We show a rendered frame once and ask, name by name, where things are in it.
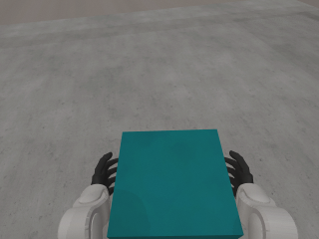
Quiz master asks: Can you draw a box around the robot right hand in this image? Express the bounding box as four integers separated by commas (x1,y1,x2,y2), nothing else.
224,150,254,199

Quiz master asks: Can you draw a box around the carton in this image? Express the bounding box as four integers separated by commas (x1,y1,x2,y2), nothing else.
107,128,244,239

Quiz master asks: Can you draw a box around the robot left hand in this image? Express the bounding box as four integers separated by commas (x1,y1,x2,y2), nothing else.
91,152,119,196

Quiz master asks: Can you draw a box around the left robot forearm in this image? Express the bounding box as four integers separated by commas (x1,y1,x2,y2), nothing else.
57,184,111,239

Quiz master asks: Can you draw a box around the right robot forearm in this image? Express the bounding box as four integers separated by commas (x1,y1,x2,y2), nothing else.
235,183,299,239

